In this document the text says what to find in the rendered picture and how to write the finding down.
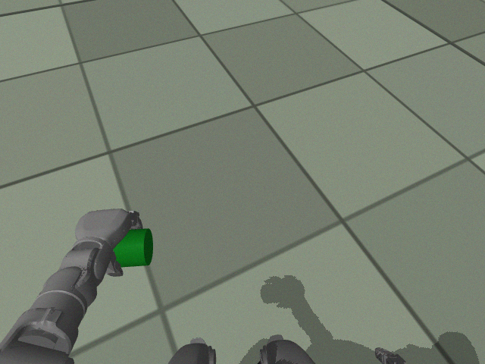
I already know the left robot hand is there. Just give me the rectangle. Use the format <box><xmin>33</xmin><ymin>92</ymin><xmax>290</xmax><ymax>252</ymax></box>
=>
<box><xmin>75</xmin><ymin>209</ymin><xmax>142</xmax><ymax>277</ymax></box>

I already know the left robot arm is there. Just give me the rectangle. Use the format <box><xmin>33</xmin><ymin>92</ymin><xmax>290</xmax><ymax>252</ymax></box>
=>
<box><xmin>0</xmin><ymin>237</ymin><xmax>113</xmax><ymax>364</ymax></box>

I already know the right robot hand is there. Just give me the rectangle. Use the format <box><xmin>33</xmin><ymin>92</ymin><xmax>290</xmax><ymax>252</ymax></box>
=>
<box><xmin>375</xmin><ymin>347</ymin><xmax>407</xmax><ymax>364</ymax></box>

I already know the can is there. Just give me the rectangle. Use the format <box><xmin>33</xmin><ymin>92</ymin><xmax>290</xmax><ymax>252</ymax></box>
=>
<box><xmin>113</xmin><ymin>228</ymin><xmax>153</xmax><ymax>267</ymax></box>

